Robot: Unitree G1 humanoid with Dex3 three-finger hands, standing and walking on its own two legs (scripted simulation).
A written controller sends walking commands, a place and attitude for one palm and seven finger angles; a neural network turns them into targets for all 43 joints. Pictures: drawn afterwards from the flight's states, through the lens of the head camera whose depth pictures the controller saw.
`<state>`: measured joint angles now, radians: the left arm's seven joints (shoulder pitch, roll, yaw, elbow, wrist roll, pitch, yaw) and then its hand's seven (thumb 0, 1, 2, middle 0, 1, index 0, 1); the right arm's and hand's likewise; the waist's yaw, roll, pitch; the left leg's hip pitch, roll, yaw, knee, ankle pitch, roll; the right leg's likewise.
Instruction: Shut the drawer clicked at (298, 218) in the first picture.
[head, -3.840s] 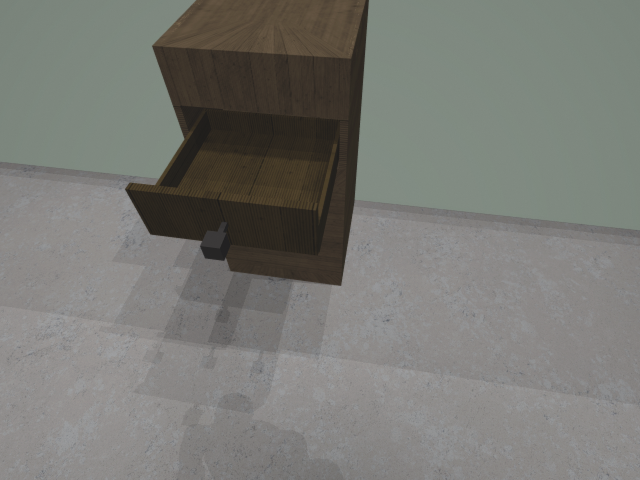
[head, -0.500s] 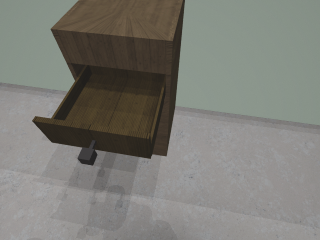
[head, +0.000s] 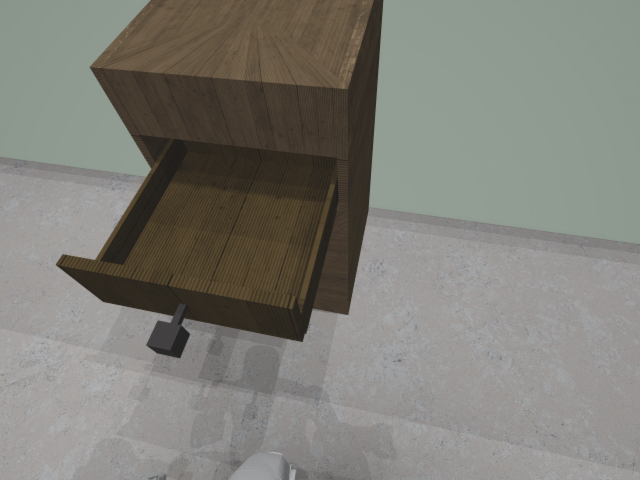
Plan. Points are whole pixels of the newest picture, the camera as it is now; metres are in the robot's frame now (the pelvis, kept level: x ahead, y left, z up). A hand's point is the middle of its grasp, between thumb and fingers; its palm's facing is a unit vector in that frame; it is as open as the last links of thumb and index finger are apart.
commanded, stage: come to a stop and stand still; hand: left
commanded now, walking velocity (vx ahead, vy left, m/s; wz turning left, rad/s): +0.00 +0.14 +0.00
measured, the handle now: (174, 327) +0.33 +0.27 -0.11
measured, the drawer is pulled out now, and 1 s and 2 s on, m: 0.30 0.30 0.30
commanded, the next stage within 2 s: look again from close up in 1.54 s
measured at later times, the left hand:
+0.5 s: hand out of the picture +0.04 +0.20 -0.16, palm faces -0.01 -0.95 -0.30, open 7.4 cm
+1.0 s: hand out of the picture -0.01 +0.17 -0.16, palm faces -0.05 -0.97 -0.22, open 7.3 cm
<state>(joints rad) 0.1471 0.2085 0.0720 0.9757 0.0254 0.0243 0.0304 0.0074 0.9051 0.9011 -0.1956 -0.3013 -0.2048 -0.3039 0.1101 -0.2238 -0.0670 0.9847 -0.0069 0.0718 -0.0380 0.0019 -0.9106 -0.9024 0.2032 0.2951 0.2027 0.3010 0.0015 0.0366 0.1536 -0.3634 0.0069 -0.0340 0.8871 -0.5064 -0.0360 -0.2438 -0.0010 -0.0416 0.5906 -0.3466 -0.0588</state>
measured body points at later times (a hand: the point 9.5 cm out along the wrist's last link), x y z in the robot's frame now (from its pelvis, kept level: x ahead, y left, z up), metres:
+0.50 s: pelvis -0.01 +0.01 +0.00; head -0.03 -0.02 +0.45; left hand +0.04 +0.25 -0.13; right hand +0.05 -0.21 -0.16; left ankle -0.01 +0.13 -0.73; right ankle -0.02 -0.08 -0.73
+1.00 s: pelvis -0.02 -0.01 +0.01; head +0.00 -0.03 +0.46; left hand +0.00 +0.22 -0.14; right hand -0.07 -0.22 -0.16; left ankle -0.01 +0.13 -0.73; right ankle -0.02 -0.08 -0.73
